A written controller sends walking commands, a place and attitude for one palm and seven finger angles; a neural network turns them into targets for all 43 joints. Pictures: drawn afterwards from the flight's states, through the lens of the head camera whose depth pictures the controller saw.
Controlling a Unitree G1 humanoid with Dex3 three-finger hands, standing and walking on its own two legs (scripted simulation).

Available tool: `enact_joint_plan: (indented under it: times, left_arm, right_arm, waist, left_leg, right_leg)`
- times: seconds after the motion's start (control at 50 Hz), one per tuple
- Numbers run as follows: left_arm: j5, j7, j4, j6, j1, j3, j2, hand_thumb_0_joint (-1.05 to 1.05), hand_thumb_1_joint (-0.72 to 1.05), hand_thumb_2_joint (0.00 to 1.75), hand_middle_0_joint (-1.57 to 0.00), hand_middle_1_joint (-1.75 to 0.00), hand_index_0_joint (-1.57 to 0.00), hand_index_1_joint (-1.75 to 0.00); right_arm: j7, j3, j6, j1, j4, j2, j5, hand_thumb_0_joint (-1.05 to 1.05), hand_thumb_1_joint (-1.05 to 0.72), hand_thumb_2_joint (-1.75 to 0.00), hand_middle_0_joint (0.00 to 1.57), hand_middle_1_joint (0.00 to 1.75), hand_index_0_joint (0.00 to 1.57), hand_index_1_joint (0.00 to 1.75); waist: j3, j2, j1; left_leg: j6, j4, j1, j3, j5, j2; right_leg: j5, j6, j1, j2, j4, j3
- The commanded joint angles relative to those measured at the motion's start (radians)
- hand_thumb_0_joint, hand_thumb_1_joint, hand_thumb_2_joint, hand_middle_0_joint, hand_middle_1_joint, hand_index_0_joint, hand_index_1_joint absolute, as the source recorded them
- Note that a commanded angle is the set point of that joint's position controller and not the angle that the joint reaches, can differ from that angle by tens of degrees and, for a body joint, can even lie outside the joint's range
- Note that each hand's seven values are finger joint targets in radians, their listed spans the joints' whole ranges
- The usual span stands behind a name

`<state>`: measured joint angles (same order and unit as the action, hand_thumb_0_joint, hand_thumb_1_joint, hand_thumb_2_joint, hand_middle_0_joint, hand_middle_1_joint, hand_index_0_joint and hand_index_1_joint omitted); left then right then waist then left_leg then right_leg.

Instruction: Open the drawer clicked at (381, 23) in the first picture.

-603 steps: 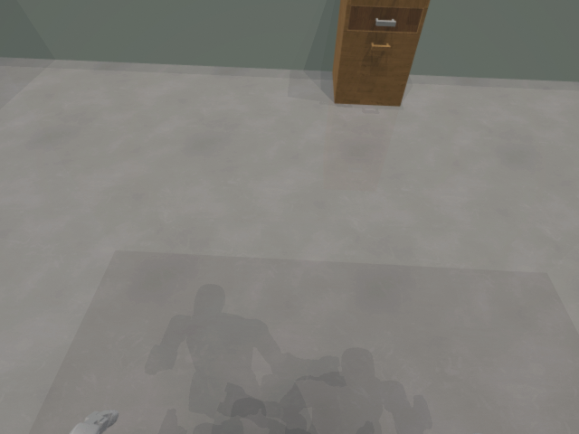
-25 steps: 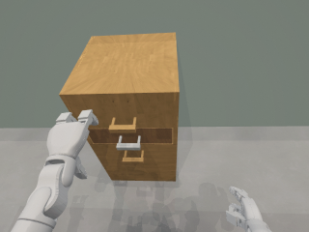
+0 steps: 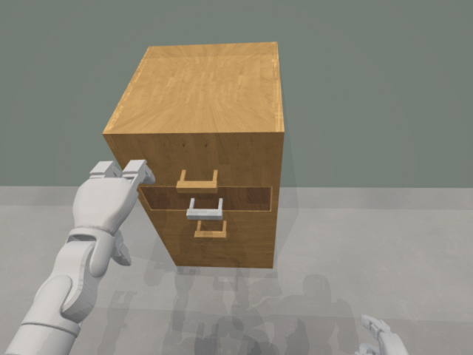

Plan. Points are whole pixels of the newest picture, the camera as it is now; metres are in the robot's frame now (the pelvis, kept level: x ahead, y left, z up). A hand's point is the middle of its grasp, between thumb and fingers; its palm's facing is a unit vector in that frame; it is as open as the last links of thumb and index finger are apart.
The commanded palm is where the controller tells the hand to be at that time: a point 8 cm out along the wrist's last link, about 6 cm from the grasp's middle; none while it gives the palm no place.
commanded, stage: move the hooked fingers above the handle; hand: left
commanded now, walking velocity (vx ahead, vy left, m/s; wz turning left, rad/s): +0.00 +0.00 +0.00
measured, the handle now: (205, 208) +0.53 +0.19 -0.24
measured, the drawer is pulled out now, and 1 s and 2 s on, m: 0.00 0.00 0.00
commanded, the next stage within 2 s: relax the arm and regain balance in 1.26 s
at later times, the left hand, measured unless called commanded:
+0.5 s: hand (157, 217) +0.36 +0.22 -0.02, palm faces +0.06 -0.05 -1.00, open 13.8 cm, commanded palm +0.34 +0.23 +0.02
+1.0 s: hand (192, 219) +0.43 +0.19 -0.13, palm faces +0.17 -0.01 -0.99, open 13.9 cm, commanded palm +0.41 +0.21 -0.12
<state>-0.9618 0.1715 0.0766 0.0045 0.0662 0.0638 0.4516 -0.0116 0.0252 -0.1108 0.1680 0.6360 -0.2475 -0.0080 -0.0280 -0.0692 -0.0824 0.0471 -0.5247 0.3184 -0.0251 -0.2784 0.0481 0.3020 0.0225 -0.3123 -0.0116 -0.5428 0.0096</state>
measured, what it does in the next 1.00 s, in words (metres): lowers itself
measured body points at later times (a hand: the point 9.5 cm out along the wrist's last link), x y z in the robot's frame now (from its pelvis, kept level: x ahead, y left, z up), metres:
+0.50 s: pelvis -0.01 -0.01 -0.03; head +0.06 -0.02 +0.41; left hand +0.35 +0.22 +0.03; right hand +0.13 -0.26 -0.16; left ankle -0.01 +0.09 -0.73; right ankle -0.02 -0.11 -0.73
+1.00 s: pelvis -0.03 +0.00 -0.10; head +0.11 -0.01 +0.33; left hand +0.41 +0.18 -0.08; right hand +0.01 -0.27 -0.25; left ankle -0.01 +0.09 -0.73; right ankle -0.02 -0.11 -0.73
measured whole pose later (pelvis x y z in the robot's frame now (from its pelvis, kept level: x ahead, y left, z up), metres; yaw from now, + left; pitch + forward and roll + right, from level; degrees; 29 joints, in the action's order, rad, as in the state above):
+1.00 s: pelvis -0.03 +0.00 -0.10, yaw -1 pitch +29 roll -1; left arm -1.19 0.79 1.03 -0.03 0.67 0.02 0.32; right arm 0.04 0.07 -0.08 0.26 0.76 -0.25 0.06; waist -0.22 -0.05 0.07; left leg 0.05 -1.20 1.19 -0.03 -0.51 0.01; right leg 0.52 0.03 -1.16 -0.03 -1.18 0.04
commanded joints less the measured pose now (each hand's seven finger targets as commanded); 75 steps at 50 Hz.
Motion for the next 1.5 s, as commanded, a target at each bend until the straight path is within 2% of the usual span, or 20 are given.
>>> enact_joint_plan:
  times: [0.0, 0.16, 0.3, 0.32, 0.44, 0.56, 0.64, 0.72, 0.8, 0.88, 1.06, 1.12, 1.32, 1.34, 1.36, 1.38, 1.4, 1.42, 1.44, 1.48]
  left_arm:
    - [0.016, 0.047, -0.135, 0.057, 0.27, -0.106, 0.164, 0.0, -0.5, 0.3, -0.3, -1.2, -0.3, -1.2]
    - [0.006, -0.059, 0.105, 0.08, 0.299, -0.003, 0.085, 0.0, -0.5, 0.3, -0.3, -1.2, -0.3, -1.2]
    - [-0.106, 0.118, 0.09, -0.158, 0.585, -0.118, 0.177, 0.0, -0.5, 0.3, -0.3, -1.2, -0.3, -1.2]
    - [-0.12, 0.158, 0.114, -0.172, 0.593, -0.179, 0.23, 0.0, -0.5, 0.3, -0.3, -1.2, -0.3, -1.2]
    - [-0.131, 0.33, 0.468, -0.083, 0.546, -0.145, 0.124, 0.0, -0.5, 0.3, -0.3, -1.2, -0.3, -1.2]
    - [-0.126, 0.284, 0.653, 0.022, 0.674, -0.019, 0.07, 0.0, -0.5, 0.3, -0.3, -1.2, -0.3, -1.2]
    - [-0.128, 0.254, 0.589, -0.105, 0.847, -0.057, 0.139, 0.0, -0.5, 0.3, -0.3, -1.2, -0.3, -1.2]
    - [-0.197, 0.339, 0.617, -0.204, 0.834, -0.187, 0.246, 0.0, -0.5, 0.3, -0.3, -1.2, -0.3, -1.2]
    - [-0.23, 0.482, 0.762, -0.132, 0.767, -0.201, 0.179, 0.0, -0.5, 0.3, -0.3, -1.2, -0.3, -1.2]
    - [-0.204, 0.545, 0.908, 0.021, 0.795, -0.182, 0.153, 0.0, -0.5, 0.3, -0.3, -1.2, -0.3, -1.2]
    - [-0.135, 0.437, 1.218, 0.254, 1.08, -0.035, 0.186, 0.0, -0.5, 0.3, -0.3, -1.2, -0.3, -1.2]
    - [-0.097, 0.37, 1.202, 0.248, 1.152, -0.014, 0.201, 0.0, -0.5, 0.3, -0.3, -1.2, -0.3, -1.2]
    - [-0.162, 0.266, 1.089, 0.152, 1.253, 0.136, 0.058, 0.0, -0.5, 0.3, -0.3, -1.2, -0.3, -1.2]
    - [0.712, 0.123, 0.936, 0.182, 0.039, -0.029, -0.103, 0.0, -0.5, 0.3, -0.15, -0.3, -0.15, -0.3]
    - [0.854, 0.058, 0.825, 0.183, -0.141, -0.061, -0.071, 0.0, -0.5, 0.3, -0.15, -0.3, -0.15, -0.3]
    - [0.883, 0.036, 0.794, 0.18, -0.175, -0.092, -0.066, 0.0, -0.5, 0.3, -0.15, -0.3, -0.15, -0.3]
    - [0.903, 0.05, 0.674, 0.192, -0.136, -0.089, -0.14, 0.0, -0.5, 0.3, -0.15, -0.3, -0.15, -0.3]
    - [0.892, 0.05, 0.61, 0.2, -0.155, -0.096, -0.186, 0.0, -0.5, 0.3, -0.15, -0.3, -0.15, -0.3]
    - [0.884, 0.027, 0.606, 0.19, -0.187, -0.1, -0.194, 0.0, -0.5, 0.3, -0.15, -0.3, -0.15, -0.3]
    - [0.902, -0.061, 0.648, 0.132, -0.281, -0.123, -0.183, 0.0, -0.5, 0.3, -0.15, -0.3, -0.15, -0.3]
  right_arm:
    - [-0.006, 0.032, 0.047, -0.127, -0.146, -0.103, -0.017, 0.0, -0.9, -0.9, 0.2, 0.3, 0.2, 0.3]
    - [-0.02, 0.022, 0.036, -0.095, -0.145, -0.121, -0.022, 0.0, -0.9, -0.9, 0.2, 0.3, 0.2, 0.3]
    - [-0.032, 0.053, 0.067, -0.02, -0.112, -0.092, 0.02, 0.0, -0.9, -0.9, 0.2, 0.3, 0.2, 0.3]
    - [-0.033, 0.058, 0.067, -0.008, -0.103, -0.096, 0.026, 0.0, -0.9, -0.9, 0.2, 0.3, 0.2, 0.3]
    - [-0.008, 0.078, 0.076, 0.034, -0.057, -0.102, 0.031, 0.0, -0.9, -0.9, 0.2, 0.3, 0.2, 0.3]
    - [-0.011, 0.088, 0.057, 0.115, -0.042, -0.131, 0.017, 0.0, -0.9, -0.9, 0.2, 0.3, 0.2, 0.3]
    - [-0.038, 0.089, 0.068, 0.159, -0.02, -0.126, 0.028, 0.0, -0.9, -0.9, 0.2, 0.3, 0.2, 0.3]
    - [-0.028, 0.09, 0.065, 0.188, 0.016, -0.128, 0.054, 0.0, -0.9, -0.9, 0.2, 0.3, 0.2, 0.3]
    - [0.011, 0.097, 0.054, 0.204, 0.031, -0.128, 0.074, 0.0, -0.9, -0.9, 0.2, 0.3, 0.2, 0.3]
    - [0.042, 0.104, 0.046, 0.231, 0.043, -0.146, 0.075, 0.0, -0.9, -0.9, 0.2, 0.3, 0.2, 0.3]
    - [0.021, 0.039, 0.078, 0.19, 0.066, -0.177, 0.026, 0.0, -0.9, -0.9, 0.2, 0.3, 0.2, 0.3]
    - [-0.004, 0.023, 0.099, 0.154, 0.048, -0.171, 0.018, 0.0, -0.9, -0.9, 0.2, 0.3, 0.2, 0.3]
    - [-0.04, 0.012, 0.165, 0.072, -0.005, -0.161, 0.008, 0.0, -0.9, -0.9, 0.2, 0.3, 0.2, 0.3]
    - [-0.058, -0.018, 0.134, 0.192, 0.06, -0.202, 0.027, 0.0, -0.9, -0.9, 0.2, 0.3, 0.2, 0.3]
    - [-0.047, 0.011, 0.109, 0.139, 0.007, -0.206, -0.03, 0.0, -0.9, -0.9, 0.2, 0.3, 0.2, 0.3]
    - [-0.047, 0.002, 0.09, 0.124, -0.008, -0.179, -0.025, 0.0, -0.9, -0.9, 0.2, 0.3, 0.2, 0.3]
    - [-0.068, -0.007, 0.043, 0.096, -0.074, -0.131, -0.013, 0.0, -0.9, -0.9, 0.2, 0.3, 0.2, 0.3]
    - [-0.091, 0.013, 0.015, 0.088, -0.1, -0.118, 0.001, 0.0, -0.9, -0.9, 0.2, 0.3, 0.2, 0.3]
    - [-0.108, 0.018, -0.003, 0.055, -0.107, -0.098, 0.009, 0.0, -0.9, -0.9, 0.2, 0.3, 0.2, 0.3]
    - [-0.103, 0.011, 0.039, -0.05, -0.076, -0.068, 0.065, 0.0, -0.9, -0.9, 0.2, 0.3, 0.2, 0.3]
  waist:
    - [-0.253, 0.05, 0.013]
    - [-0.117, 0.184, 0.046]
    - [-0.352, -0.051, 0.043]
    - [-0.381, -0.043, 0.038]
    - [-0.42, 0.054, 0.07]
    - [-0.484, 0.152, 0.145]
    - [-0.558, 0.095, 0.166]
    - [-0.586, -0.034, 0.132]
    - [-0.575, -0.046, 0.136]
    - [-0.628, 0.081, 0.178]
    - [-0.475, 0.139, 0.27]
    - [-0.439, 0.148, 0.297]
    - [-0.421, 0.019, 0.348]
    - [-0.56, -0.125, 0.024]
    - [-0.638, -0.334, 0.016]
    - [-0.677, -0.4, 0.006]
    - [-0.642, -0.447, 0.043]
    - [-0.562, -0.385, 0.06]
    - [-0.479, -0.265, 0.068]
    - [-0.262, 0.377, 0.005]
  left_leg:
    - [-0.025, 0.06, -0.135, 0.036, 0.312, -0.027]
    - [-0.01, 0.054, -0.037, 0.017, 0.163, -0.017]
    - [-0.012, -0.097, -0.03, 0.031, 0.21, -0.008]
    - [-0.013, -0.124, 0.006, 0.035, 0.212, -0.007]
    - [-0.018, -0.252, 0.235, 0.016, 0.179, -0.003]
    - [0.001, -0.311, 0.316, 0.0, 0.16, -0.006]
    - [0.014, -0.38, 0.361, 0.02, 0.15, -0.01]
    - [0.006, -0.474, 0.427, 0.04, 0.175, -0.017]
    - [-0.01, -0.539, 0.502, 0.041, 0.229, -0.025]
    - [-0.002, -0.576, 0.577, 0.022, 0.223, -0.022]
    - [0.024, -0.573, 0.772, 0.017, -0.141, -0.005]
    - [0.029, -0.587, 0.833, 0.02, -0.242, 0.002]
    - [0.018, -0.703, 0.914, 0.072, -0.397, -0.006]
    - [-0.003, -0.449, 0.22, 0.066, -0.282, -0.141]
    - [-0.031, -0.323, 0.078, 0.149, -0.332, -0.129]
    - [-0.037, -0.233, 0.056, 0.199, -0.381, -0.165]
    - [-0.053, -0.102, 0.204, 0.292, -0.539, -0.183]
    - [-0.037, -0.006, 0.32, 0.358, -0.644, -0.195]
    - [-0.004, 0.029, 0.47, 0.372, -0.705, -0.225]
    - [0.022, -0.135, 0.689, 0.201, -0.616, -0.219]
  right_leg:
    - [-0.23, 0.025, 0.071, -0.015, 0.056, -0.005]
    - [-0.142, 0.017, -0.007, -0.014, 0.076, -0.009]
    - [-0.153, 0.037, -0.135, -0.019, -0.066, -0.025]
    - [-0.16, 0.038, -0.14, -0.024, -0.092, -0.028]
    - [-0.194, 0.027, -0.255, -0.027, -0.205, -0.015]
    - [-0.271, 0.007, -0.238, -0.024, -0.218, -0.04]
    - [-0.276, 0.008, -0.292, -0.018, -0.285, -0.056]
    - [-0.207, 0.03, -0.47, -0.033, -0.401, -0.034]
    - [-0.204, 0.033, -0.589, -0.042, -0.477, -0.004]
    - [-0.276, 0.014, -0.536, -0.042, -0.494, -0.001]
    - [0.131, -0.003, -0.648, -0.022, -0.425, -0.013]
    - [0.276, -0.004, -0.694, -0.017, -0.41, -0.025]
    - [0.489, 0.032, -1.084, -0.023, -0.589, -0.005]
    - [0.427, 0.012, -0.645, 0.026, -0.621, 0.058]
    - [0.326, 0.005, -0.699, -0.063, -0.681, 0.031]
    - [0.289, -0.003, -0.716, -0.108, -0.775, 0.046]
    - [0.318, 0.0, -0.647, -0.121, -0.839, 0.074]
    - [0.322, -0.006, -0.554, -0.124, -0.872, 0.09]
    - [0.318, -0.027, -0.38, -0.121, -0.877, 0.103]
    - [0.371, -0.034, 0.033, -0.05, -0.587, 0.046]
